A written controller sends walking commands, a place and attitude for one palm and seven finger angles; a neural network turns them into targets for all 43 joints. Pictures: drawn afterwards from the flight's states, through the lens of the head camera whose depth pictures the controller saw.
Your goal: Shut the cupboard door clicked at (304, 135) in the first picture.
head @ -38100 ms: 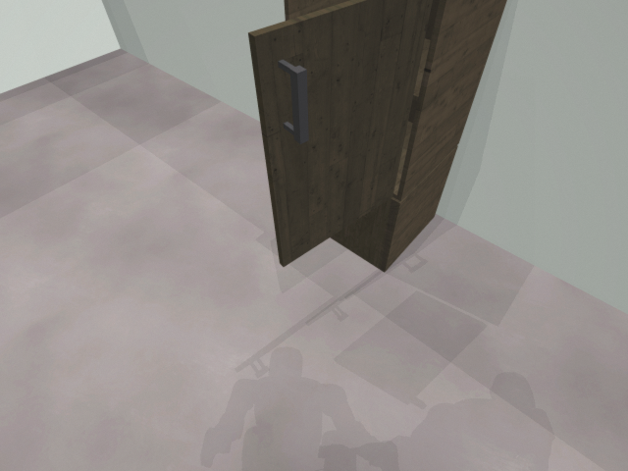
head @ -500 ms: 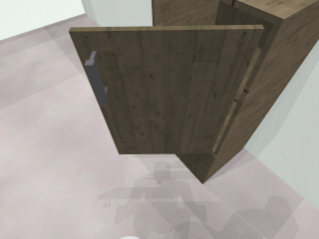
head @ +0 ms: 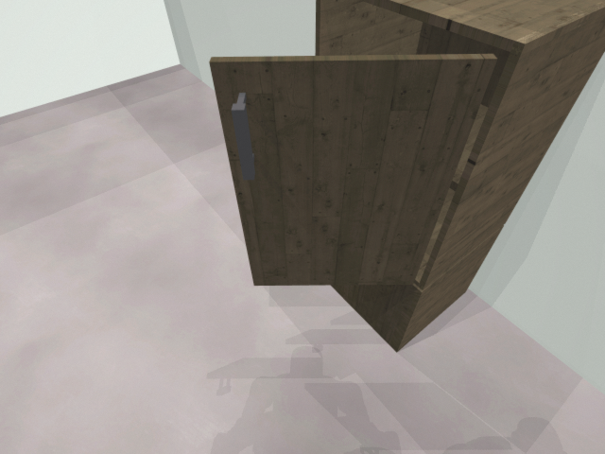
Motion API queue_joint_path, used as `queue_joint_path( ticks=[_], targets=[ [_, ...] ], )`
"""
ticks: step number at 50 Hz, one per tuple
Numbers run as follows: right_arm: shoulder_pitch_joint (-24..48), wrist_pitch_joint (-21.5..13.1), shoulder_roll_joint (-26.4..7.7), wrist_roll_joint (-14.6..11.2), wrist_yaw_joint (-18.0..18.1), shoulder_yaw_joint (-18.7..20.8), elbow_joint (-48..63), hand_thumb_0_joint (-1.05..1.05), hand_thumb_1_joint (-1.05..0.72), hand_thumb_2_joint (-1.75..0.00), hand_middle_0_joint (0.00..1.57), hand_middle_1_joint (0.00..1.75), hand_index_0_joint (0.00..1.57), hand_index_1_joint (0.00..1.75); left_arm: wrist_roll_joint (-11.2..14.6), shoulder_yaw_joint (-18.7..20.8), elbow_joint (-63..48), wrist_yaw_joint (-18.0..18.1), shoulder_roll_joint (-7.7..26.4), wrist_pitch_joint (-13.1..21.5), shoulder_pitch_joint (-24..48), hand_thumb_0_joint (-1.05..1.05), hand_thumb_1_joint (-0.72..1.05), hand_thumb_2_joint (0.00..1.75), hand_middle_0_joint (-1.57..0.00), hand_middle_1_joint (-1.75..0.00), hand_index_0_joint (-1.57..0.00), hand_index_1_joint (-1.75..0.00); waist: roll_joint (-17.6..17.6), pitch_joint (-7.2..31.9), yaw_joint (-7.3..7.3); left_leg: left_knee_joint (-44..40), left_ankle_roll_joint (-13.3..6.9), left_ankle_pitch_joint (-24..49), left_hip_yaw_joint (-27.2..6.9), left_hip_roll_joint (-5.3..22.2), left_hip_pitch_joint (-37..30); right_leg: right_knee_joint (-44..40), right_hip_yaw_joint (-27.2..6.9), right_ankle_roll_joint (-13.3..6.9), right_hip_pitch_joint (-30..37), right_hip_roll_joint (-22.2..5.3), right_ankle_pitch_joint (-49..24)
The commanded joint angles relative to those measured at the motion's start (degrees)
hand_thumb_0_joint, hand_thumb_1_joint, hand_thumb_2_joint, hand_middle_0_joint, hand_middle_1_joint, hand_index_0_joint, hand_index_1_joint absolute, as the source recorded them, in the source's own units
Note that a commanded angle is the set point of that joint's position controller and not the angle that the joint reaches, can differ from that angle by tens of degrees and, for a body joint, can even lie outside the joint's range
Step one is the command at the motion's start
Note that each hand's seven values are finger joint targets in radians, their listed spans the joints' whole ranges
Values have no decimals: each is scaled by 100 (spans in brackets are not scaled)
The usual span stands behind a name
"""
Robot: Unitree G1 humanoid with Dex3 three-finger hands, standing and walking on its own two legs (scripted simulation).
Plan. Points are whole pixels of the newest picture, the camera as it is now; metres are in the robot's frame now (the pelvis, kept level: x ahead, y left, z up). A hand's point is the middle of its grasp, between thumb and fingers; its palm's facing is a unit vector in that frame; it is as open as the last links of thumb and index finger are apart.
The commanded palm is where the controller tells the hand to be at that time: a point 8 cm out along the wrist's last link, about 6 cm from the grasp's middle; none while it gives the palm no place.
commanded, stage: come to a stop and stand still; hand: left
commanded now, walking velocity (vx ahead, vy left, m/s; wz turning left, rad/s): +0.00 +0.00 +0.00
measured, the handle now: (245, 137) +0.56 +0.13 +0.13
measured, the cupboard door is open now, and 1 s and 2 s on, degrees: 52 52 52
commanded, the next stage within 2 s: look again from close up in 1.30 s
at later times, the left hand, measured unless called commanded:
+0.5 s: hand out of the picture -0.01 +0.22 -0.19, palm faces +0.01 -0.98 -0.19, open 7.4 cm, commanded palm none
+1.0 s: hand out of the picture -0.14 +0.18 -0.18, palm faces +0.01 -0.99 -0.17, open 7.3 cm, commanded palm none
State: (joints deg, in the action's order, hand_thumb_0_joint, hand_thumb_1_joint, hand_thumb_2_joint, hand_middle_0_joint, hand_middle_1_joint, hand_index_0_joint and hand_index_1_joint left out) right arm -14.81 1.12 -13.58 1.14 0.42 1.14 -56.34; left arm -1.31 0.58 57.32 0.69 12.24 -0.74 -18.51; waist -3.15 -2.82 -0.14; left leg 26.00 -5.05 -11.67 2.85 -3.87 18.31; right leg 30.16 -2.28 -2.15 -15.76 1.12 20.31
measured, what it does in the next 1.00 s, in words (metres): walks backwards: left foot, then right foot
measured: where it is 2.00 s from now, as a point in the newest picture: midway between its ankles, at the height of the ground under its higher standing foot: outside the picture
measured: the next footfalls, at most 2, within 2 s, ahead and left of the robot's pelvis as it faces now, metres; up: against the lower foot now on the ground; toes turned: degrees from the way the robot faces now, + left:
left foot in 0.34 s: -0.06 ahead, +0.11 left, +0.00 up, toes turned +2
right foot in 0.82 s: -0.16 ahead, -0.10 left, +0.00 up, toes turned -2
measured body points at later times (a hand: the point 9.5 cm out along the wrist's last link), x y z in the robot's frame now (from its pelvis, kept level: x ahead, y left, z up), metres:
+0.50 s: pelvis -0.11 +0.05 -0.03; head -0.13 +0.07 +0.42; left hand -0.01 +0.28 -0.18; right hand -0.16 -0.18 -0.18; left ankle -0.10 +0.11 -0.74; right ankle -0.08 -0.08 -0.67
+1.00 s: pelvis -0.13 +0.01 +0.00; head -0.13 +0.02 +0.45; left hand -0.14 +0.23 -0.17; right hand -0.20 -0.22 -0.16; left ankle -0.10 +0.11 -0.74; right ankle -0.20 -0.10 -0.74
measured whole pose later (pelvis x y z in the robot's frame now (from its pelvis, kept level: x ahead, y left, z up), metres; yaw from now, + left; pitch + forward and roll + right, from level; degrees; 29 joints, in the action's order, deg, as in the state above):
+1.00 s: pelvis -0.13 +0.01 +0.00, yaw +0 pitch -1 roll -1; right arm -22.5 0.7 -9.2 1.0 1.9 1.1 -64.5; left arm -0.5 0.3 62.1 1.5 8.5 -0.3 -18.4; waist 0.2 -1.2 1.8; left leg 31.6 -1.8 -12.8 2.8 0.3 16.7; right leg 27.4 1.8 -1.2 -5.1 1.3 21.1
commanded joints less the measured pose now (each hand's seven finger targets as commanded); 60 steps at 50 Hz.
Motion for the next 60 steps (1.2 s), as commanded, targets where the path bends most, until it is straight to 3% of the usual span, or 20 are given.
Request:
queue_joint_path(
  ticks=[1,5,8,9,10,12,13,15,17,19,20,21,23,31,38,40,43,47,52,60],
  targets=[
    [275,-137,-927,16,49,236,339,0,-90,-90,20,30,20,30,-30,235,-177,49,803,55,-370,0,90,90,-20,-30,-20,-30,184,176,-132,-1216,90,-2402,-1236,821,388,-315,-285,-182,227,-146,894],
    [411,-52,-952,30,48,270,281,0,-90,-90,20,30,20,30,-54,291,0,35,824,-50,-722,0,90,90,-20,-30,-20,-30,129,117,-262,-1173,134,-2557,-1123,730,850,50,-197,-243,416,-89,990],
    [397,112,-871,45,33,349,334,0,-90,-90,20,30,20,30,-91,381,-1,56,999,-145,-768,0,90,90,-20,-30,-20,-30,1053,47,-218,630,412,-1866,-376,58,359,-962,-868,-557,-780,-600,2132],
    [-117,250,-664,42,44,425,254,0,-90,-90,20,30,20,30,-113,420,-266,103,1164,-139,-96,0,90,90,-20,-30,-20,-30,1840,223,167,3122,586,-1003,92,-403,-948,-2402,-1899,-888,-2579,-1537,2970],
    [-736,397,-737,11,71,556,140,0,-90,-90,20,30,20,30,-155,515,-688,207,1356,-165,1189,0,90,90,-20,-30,-20,-30,2268,92,708,5312,512,-1096,-459,-240,-1096,-2656,-2409,-1096,-3624,-2137,2357],
    [-1805,313,-930,47,80,571,-114,0,-90,-90,20,30,20,30,-190,504,-1156,263,1327,-20,2646,0,90,90,-20,-30,-20,-30,1753,201,1454,5964,433,-1151,-626,142,-1641,-1797,-1082,-623,-4037,-1552,929],
    [-2271,185,-510,37,34,418,-155,0,-90,-90,20,30,20,30,-220,443,-1160,281,1057,3,2395,0,90,90,-20,-30,-20,-30,1432,22,1441,4370,335,-1721,-471,327,-1442,-1344,-753,-351,-3432,-1312,629],
    [-1875,6,52,-10,-61,224,-187,0,-90,-90,20,30,20,30,-134,364,-776,299,735,-60,1356,0,90,90,-20,-30,-20,-30,-4,-853,752,-98,406,-1622,-533,449,-367,781,-528,-98,-2106,-934,1089],
    [-1435,-105,188,15,130,2,-7,0,-90,-90,20,30,20,30,-45,158,-525,302,100,-150,333,0,90,90,-20,-30,-20,-30,-1445,-1235,238,-947,496,417,-975,687,384,3482,-122,81,-2116,179,865],
    [-429,-187,-411,152,303,27,630,0,-90,-90,20,30,20,30,29,303,-632,166,291,-164,-135,0,90,90,-20,-30,-20,-30,-621,31,-447,-738,-373,1777,-2125,1761,599,5361,-326,249,-1728,186,591],
    [-37,-287,-793,27,264,104,670,0,-90,-90,20,30,20,30,-1,319,-673,244,538,-287,380,0,90,90,-20,-30,-20,-30,-1648,-109,-382,-1620,-218,-799,-3817,2191,1335,5164,-999,197,-1970,19,402],
    [404,-216,-495,81,283,46,709,0,-90,-90,20,30,20,30,-73,385,-672,232,920,-284,730,0,90,90,-20,-30,-20,-30,-648,-994,-412,-1629,-140,-2150,-3709,2054,1678,4787,-1098,170,-2120,-193,-154],
    [82,-284,-392,120,259,11,587,0,-90,-90,20,30,20,30,-30,269,-553,139,551,-211,598,0,90,90,-20,-30,-20,-30,433,-959,-336,-1459,-514,-2130,-3101,1799,1594,4153,-699,157,-1608,-273,-278],
    [-1883,-332,-155,127,257,106,-270,0,-90,-90,20,30,20,30,-12,131,-610,-19,127,20,1011,0,90,90,-20,-30,-20,-30,-9,-4,568,-1545,-713,-1109,-2789,1888,-1662,1707,68,36,-1635,-138,897],
    [-1536,-236,-186,54,211,146,-474,0,-90,-90,20,30,20,30,97,126,-59,-20,-137,25,117,0,90,90,-20,-30,-20,-30,-280,496,180,-1133,-132,-355,-1666,1345,-980,-868,503,-85,673,41,65],
    [-1173,-233,55,0,174,97,-476,0,-90,-90,20,30,20,30,88,158,144,68,29,34,-266,0,90,90,-20,-30,-20,-30,124,276,-15,-788,173,-627,-1151,1020,171,-1229,53,-256,1691,-386,-267],
    [-752,-214,327,18,105,22,-324,0,-90,-90,20,30,20,30,47,159,164,121,412,46,-235,0,90,90,-20,-30,-20,-30,1034,-344,-12,714,442,-1019,-71,448,682,-1933,-1195,-818,824,-1745,837],
    [-1054,-146,378,-4,99,-27,-601,0,-90,-90,20,30,20,30,73,26,160,120,120,159,125,0,90,90,-20,-30,-20,-30,874,-775,269,259,415,49,-256,650,-512,-1412,-424,-430,-446,-955,134],
    [-874,-220,87,-37,177,-33,-655,0,-90,-90,20,30,20,30,71,-16,382,119,20,119,-415,0,90,90,-20,-30,-20,-30,-281,-672,71,-461,196,94,-830,1052,-471,-821,-100,-132,-41,-471,-259],
    [-435,-313,-25,-103,243,-22,-561,0,-90,-90,20,30,20,30,61,-77,546,187,30,262,-664,0,90,90,-20,-30,-20,-30,510,489,78,179,244,2010,-417,1019,-1276,-755,-172,16,692,-722,-2840]
  ],
)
